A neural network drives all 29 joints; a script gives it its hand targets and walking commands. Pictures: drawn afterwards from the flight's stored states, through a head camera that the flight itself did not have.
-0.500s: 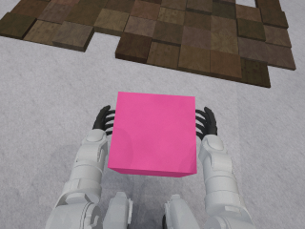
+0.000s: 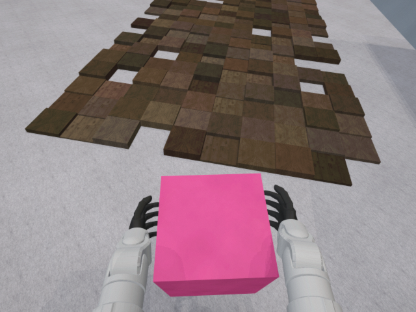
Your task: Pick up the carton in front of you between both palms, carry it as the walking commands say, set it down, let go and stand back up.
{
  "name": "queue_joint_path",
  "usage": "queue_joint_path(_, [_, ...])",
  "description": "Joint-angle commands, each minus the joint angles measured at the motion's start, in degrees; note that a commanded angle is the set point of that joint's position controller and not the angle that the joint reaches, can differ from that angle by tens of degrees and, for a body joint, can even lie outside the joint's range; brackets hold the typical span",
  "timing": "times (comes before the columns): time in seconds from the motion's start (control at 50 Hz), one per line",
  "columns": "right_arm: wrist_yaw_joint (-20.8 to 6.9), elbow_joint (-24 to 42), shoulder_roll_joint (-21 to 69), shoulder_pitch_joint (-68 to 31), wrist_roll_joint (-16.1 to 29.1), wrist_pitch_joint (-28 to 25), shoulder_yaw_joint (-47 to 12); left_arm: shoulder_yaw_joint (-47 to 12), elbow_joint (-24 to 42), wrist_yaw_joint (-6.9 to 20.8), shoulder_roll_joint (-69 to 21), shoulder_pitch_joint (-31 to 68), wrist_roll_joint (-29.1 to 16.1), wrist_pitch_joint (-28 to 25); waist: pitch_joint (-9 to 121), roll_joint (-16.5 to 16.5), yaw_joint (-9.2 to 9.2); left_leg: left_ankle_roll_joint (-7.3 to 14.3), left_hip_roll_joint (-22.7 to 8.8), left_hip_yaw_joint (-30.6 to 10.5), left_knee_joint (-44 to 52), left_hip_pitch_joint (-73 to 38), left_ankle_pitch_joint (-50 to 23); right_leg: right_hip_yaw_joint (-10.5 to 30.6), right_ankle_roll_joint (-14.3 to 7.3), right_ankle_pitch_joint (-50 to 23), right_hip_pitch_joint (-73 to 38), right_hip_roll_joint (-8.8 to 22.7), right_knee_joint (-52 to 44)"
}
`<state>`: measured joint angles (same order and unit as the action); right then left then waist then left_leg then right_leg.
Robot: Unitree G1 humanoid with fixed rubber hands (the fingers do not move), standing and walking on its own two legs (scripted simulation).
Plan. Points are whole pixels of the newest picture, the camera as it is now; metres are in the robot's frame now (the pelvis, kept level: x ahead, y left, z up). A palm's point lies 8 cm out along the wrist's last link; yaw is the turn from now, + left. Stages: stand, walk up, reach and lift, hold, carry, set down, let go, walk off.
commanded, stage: reach and lift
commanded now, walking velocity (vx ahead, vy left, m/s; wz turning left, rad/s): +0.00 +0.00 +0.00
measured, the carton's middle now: (212, 239) +0.32 -0.01 -0.08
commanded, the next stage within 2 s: hold in 1.16 s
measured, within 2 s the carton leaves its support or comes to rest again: neither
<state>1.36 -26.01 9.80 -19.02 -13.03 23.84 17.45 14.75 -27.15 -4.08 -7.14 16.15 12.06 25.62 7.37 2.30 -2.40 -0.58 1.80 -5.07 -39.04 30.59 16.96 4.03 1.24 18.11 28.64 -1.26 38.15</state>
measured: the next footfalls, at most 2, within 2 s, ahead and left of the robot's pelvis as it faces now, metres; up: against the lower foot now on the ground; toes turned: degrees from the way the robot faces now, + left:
none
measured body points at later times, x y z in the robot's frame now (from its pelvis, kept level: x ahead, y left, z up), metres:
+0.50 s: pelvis -0.01 -0.01 +0.02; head -0.03 +0.00 +0.47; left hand +0.30 +0.14 +0.03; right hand +0.31 -0.16 +0.06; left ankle +0.02 +0.12 -0.72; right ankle +0.01 -0.14 -0.72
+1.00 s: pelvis +0.01 +0.00 +0.03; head -0.02 +0.01 +0.47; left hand +0.30 +0.14 +0.04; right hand +0.32 -0.16 +0.06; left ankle +0.02 +0.12 -0.72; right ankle +0.01 -0.14 -0.72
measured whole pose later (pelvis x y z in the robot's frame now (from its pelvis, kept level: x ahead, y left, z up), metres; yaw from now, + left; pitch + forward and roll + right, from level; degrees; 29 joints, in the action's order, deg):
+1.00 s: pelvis +0.01 +0.00 +0.03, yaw -1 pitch -5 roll +0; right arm -1.5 -17.9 9.2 -17.0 -17.4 37.3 14.4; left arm 11.4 -16.5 -1.5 -8.3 13.3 16.1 41.0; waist -0.4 1.6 -0.6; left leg -0.5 1.2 -4.4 -21.3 5.6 10.9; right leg 5.0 0.8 12.3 4.5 -0.5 21.6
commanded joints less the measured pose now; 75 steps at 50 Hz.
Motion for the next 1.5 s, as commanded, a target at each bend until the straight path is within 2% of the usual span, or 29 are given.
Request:
queue_joint_path(0.0, [-15.38, -4.46, 57.58, -17.7, 9.86, 3.84, -34.38, -34.92, 6.53, 15.98, -57.79, 30.54, -10.74, -0.08, 19.43, -4.21, 1.03, 0.07, 4.19, -0.33, 8.96, -19.95, -19.4, 0.12, -1.05, -19.22, -13.8, -4.44, -8.19])
queue_joint_path(0.02, [-15.25, -4.27, 59.33, -18.21, 9.82, 4.6, -33.91, -34.34, 5.56, 16.15, -57.13, 28.54, -9.74, 1.02, 17.8, -4.58, 2.82, 0.25, 4.09, -0.26, 10.54, -20.36, -20.08, 0.91, -0.9, -20.77, -16.36, -4.15, -9.4])
queue_joint_path(0.12, [-16.17, -0.93, 57.81, -17.77, 9.5, 8.37, -33.2, -34.0, 10.36, 16.29, -57.44, 29.6, -10.13, 5.41, 9.13, -3.29, 2.23, 0.77, 3.16, -0.49, 16.37, -24.44, -14.45, 0.23, -1.34, -15.72, -18.31, -4.38, -13.85])
queue_joint_path(0.24, [-16.77, 0.96, 55.62, -26.02, 6.55, 10.16, -29.9, -28.43, 6.1, 18.16, -58.22, 36.4, -9.59, 7.86, 2.88, -1.09, 0.62, 0.41, 3.13, 1.26, 17.56, -24.21, -1.33, -0.53, -1.62, -3.72, -16.73, -3.35, -16.5])
queue_joint_path(0.26, [-17.22, -4.82, 54.94, -25.88, 6.26, 10.87, -27.4, -28.31, 6.76, 17.86, -56.95, 37.56, -9.07, 7.94, 1.81, -1.8, 2.74, 1.24, 2.39, 0.51, 18.4, -22.34, -1.59, -1.08, -1.81, -3.82, -17.28, -3.45, -15.99])
queue_joint_path(0.28, [-17.04, -5.35, 54.78, -24.13, 6.05, 10.7, -26.16, -27.23, 4.93, 18.03, -56.28, 39.01, -9.33, 8.08, 3.11, -2.17, 0.04, 1.07, 2.8, 1.06, 17.79, -22.57, -1.17, -0.02, -2.1, -4.38, -19.24, -2.91, -16.37])
queue_joint_path(0.3, [-17.18, -4.83, 55.6, -24.57, 5.25, 10.84, -26.92, -26.5, 6.51, 18.21, -55.99, 39.08, -8.34, 7.88, 3.57, -1.47, 1.68, 1.61, 2.73, 1.1, 17.73, -24.79, 0.05, -0.46, -1.78, -1.73, -17.49, -2.91, -16.38])
queue_joint_path(0.44, [-16.38, -3.88, 58.78, -26.9, 6.52, 10.63, -28.01, -26.09, 5.01, 19.44, -54.75, 38.32, -7.26, 6.97, 7.5, 0.89, 3.59, 2.29, 3.34, 1.99, 16.63, -24.55, -6.18, 0.09, -0.66, -5.62, -20.46, -2.47, -17.35])
queue_joint_path(0.46, [-15.98, -3.77, 59.08, -23.14, 6.31, 10.86, -28.47, -27.86, 5.62, 19.38, -55.62, 36.83, -8.46, 6.86, 7.17, 0.24, 1.36, 2.05, 3.47, 1.95, 16.91, -24.79, -9.23, 0.42, -0.48, -11.94, -21.58, -2.91, -16.5])
queue_joint_path(0.52, [-16.31, -2.31, 58.05, -23.63, 6.13, 10.44, -27.63, -27.38, 7.87, 19.31, -54.66, 36.17, -7.56, 7.12, 6.99, -1.19, 3.26, 1.73, 3.23, 1.54, 17.7, -25.21, -10.33, -0.09, -0.5, -12.02, -22.23, -3.12, -16.86])
queue_joint_path(0.62, [-16.04, 0.1, 56.43, -20.74, 6.81, 11.0, -29.15, -30.34, 10.14, 18.4, -55.78, 33.57, -9.37, 8.06, 10.14, -2.1, 0.85, 0.69, 3.6, 1.29, 17.88, -28.7, -15.97, 0.22, -0.72, -19.19, -23.98, -3.73, -16.75])
queue_joint_path(0.7, [-16.21, 1.76, 56.75, -19.23, 7.81, 12.04, -30.47, -30.02, 12.03, 18.38, -53.88, 31.32, -8.58, 9.23, 7.5, -2.41, 2.86, 0.61, 3.98, 1.3, 18.87, -28.54, -14.34, -0.01, -0.96, -17.25, -24.23, -3.07, -18.17])
queue_joint_path(0.74, [-16.16, 1.82, 56.72, -19.96, 7.76, 12.23, -29.72, -31.02, 13.77, 18.31, -54.17, 33.15, -9.55, 8.91, 6.37, -0.99, 2.57, 1.16, 3.68, 1.02, 18.32, -28.71, -14.78, -0.05, -0.7, -15.65, -23.38, -3.84, -18.02])
queue_joint_path(0.76, [-16.24, 2.38, 56.62, -18.37, 7.08, 12.13, -29.72, -30.92, 12.85, 18.51, -54.48, 33.13, -9.55, 9.52, 7.0, -2.02, 0.4, 0.74, 3.61, 0.82, 19.43, -29.69, -14.89, -0.62, -1.1, -17.0, -23.57, -3.96, -18.21])
queue_joint_path(0.78, [-16.35, 2.72, 55.2, -18.02, 8.31, 12.36, -30.03, -31.67, 14.53, 18.42, -54.93, 31.09, -10.64, 9.45, 7.89, -2.86, 3.17, 0.37, 3.71, 0.93, 19.07, -29.47, -17.39, -0.74, -1.17, -19.15, -25.65, -3.78, -18.24])
queue_joint_path(0.8, [-16.27, 3.86, 56.33, -17.56, 8.35, 12.14, -30.41, -32.92, 15.22, 18.29, -55.3, 31.94, -10.58, 9.48, 9.76, -3.71, 0.8, 0.15, 3.79, 1.18, 18.49, -31.05, -18.1, 0.44, -0.89, -20.41, -25.29, -3.59, -17.98])
queue_joint_path(0.82, [-16.44, 5.52, 56.12, -17.51, 9.26, 12.4, -32.27, -33.51, 15.52, 17.95, -54.74, 28.13, -10.83, 9.76, 8.5, -0.81, 1.69, 0.42, 3.55, 0.57, 18.79, -33.1, -21.9, -0.34, -0.6, -21.1, -23.08, -4.32, -17.93])
queue_joint_path(0.86, [-16.1, 5.97, 54.35, -16.82, 8.84, 12.54, -32.09, -32.14, 15.53, 17.73, -54.18, 28.85, -10.32, 10.06, 8.32, -3.66, 2.07, 0.13, 4.09, 1.18, 19.09, -31.36, -21.19, 0.25, -0.83, -22.91, -25.65, -4.11, -18.23])
queue_joint_path(0.9, [-16.63, 6.23, 54.42, -16.67, 8.58, 13.22, -31.51, -32.93, 17.45, 17.51, -54.15, 29.35, -10.94, 10.75, 7.9, -1.79, 1.1, 0.07, 3.87, 0.58, 19.3, -32.73, -20.37, -0.39, -1.31, -19.72, -24.1, -5.04, -19.15])
queue_joint_path(0.92, [-16.43, 4.49, 52.3, -17.41, 7.78, 13.76, -30.28, -30.93, 15.73, 17.31, -54.88, 27.98, -9.81, 10.96, 5.58, -3.47, 3.35, 0.11, 3.76, 1.01, 19.62, -30.45, -16.88, -0.02, -1.35, -17.45, -24.87, -4.08, -19.06])
queue_joint_path(0.94, [-16.69, 4.93, 52.39, -16.04, 6.93, 13.73, -30.72, -32.17, 16.86, 17.17, -56.27, 28.53, -10.93, 11.12, 5.26, -2.46, 1.09, -0.14, 3.71, 0.47, 20.27, -30.49, -16.25, -0.03, -1.61, -17.11, -25.2, -4.1, -19.05])
queue_joint_path(1.02, [-16.86, 9.08, 54.13, -19.8, 9.17, 13.1, -32.68, -35.27, 19.83, 17.02, -56.65, 30.64, -11.63, 11.16, 7.31, -2.95, 1.43, 0.06, 3.27, 0.68, 19.6, -30.45, -15.81, -0.52, -1.55, -16.73, -25.4, -4.47, -18.11])
queue_joint_path(1.06, [-16.86, 8.4, 54.05, -18.94, 10.14, 14.17, -32.74, -33.51, 17.97, 17.06, -55.66, 28.93, -11.42, 12.14, 6.98, -3.97, 3.33, 0.35, 3.37, 0.73, 19.71, -30.95, -17.42, -0.28, -1.27, -17.24, -25.15, -4.36, -18.0])
queue_joint_path(1.18, [-15.52, 10.93, 53.4, -14.52, 10.4, 15.88, -34.17, -35.29, 20.43, 17.33, -54.03, 27.62, -13.13, 13.72, 6.31, -2.87, 0.53, -0.54, 4.31, 1.57, 19.7, -32.19, -20.95, 0.77, -0.95, -22.55, -27.78, -3.56, -19.91])
queue_joint_path(1.2, [-15.48, 10.7, 55.21, -14.89, 11.02, 16.57, -34.94, -35.99, 22.3, 17.23, -53.36, 27.34, -13.01, 13.92, 7.12, -1.56, 2.73, -0.05, 4.05, 0.58, 20.55, -33.37, -21.39, 0.71, -0.35, -24.18, -28.18, -4.02, -19.5])
queue_joint_path(1.24, [-14.89, 14.18, 53.11, -18.02, 11.17, 17.3, -35.08, -35.68, 21.99, 17.56, -54.06, 28.98, -13.37, 14.97, 5.96, -0.86, 1.99, 0.54, 3.68, 1.01, 20.5, -30.78, -18.68, 0.58, -0.86, -21.13, -29.46, -3.35, -19.92])
queue_joint_path(1.26, [-15.07, 15.4, 54.31, -17.34, 12.31, 18.0, -36.87, -36.16, 24.72, 17.37, -53.05, 27.75, -13.03, 15.25, 5.54, -1.94, 3.74, 0.72, 4.0, 0.8, 21.08, -33.12, -17.69, 0.61, -0.23, -19.75, -27.91, -3.42, -20.18])
queue_joint_path(1.34, [-15.33, 6.99, 52.78, -15.9, 9.21, 19.4, -31.17, -32.97, 20.66, 17.28, -49.76, 30.63, -10.81, 16.36, 1.29, -2.64, 2.35, 0.39, 3.72, 1.29, 21.75, -31.83, -12.49, 0.47, -0.89, -14.54, -25.5, -3.59, -21.07])
queue_joint_path(1.48, [-15.75, 8.56, 55.38, -20.04, 10.02, 18.61, -31.92, -32.83, 19.66, 18.2, -52.64, 33.67, -11.92, 15.59, 2.99, -0.72, 1.76, 0.85, 3.86, 1.47, 20.87, -31.4, -12.36, 0.16, -0.71, -14.97, -26.69, -3.6, -20.44])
